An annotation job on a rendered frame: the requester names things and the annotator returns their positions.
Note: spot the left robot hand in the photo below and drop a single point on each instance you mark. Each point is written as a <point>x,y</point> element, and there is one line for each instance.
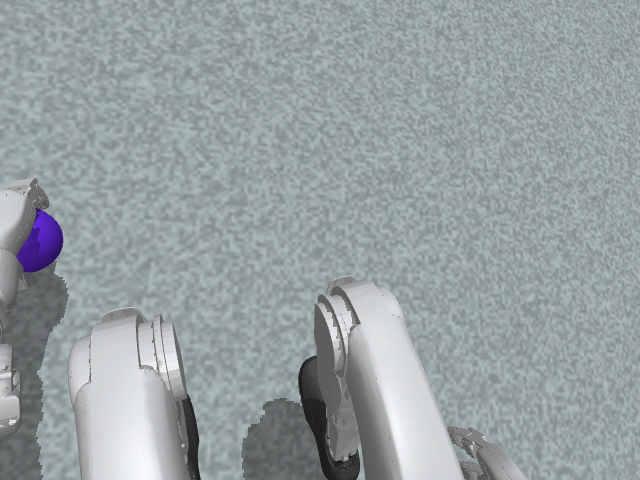
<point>18,203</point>

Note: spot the right robot foot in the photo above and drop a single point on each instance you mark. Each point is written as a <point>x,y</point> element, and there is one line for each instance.
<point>315,414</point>

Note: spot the left robot arm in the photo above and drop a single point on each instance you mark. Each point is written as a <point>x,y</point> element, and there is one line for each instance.
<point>10,383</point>

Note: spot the left robot foot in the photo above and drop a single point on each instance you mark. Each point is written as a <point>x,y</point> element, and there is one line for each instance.
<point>193,439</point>

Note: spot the ball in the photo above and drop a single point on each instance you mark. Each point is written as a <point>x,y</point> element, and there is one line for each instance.
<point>43,245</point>

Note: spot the right robot hand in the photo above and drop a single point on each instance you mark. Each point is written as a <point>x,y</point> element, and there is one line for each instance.
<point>494,462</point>

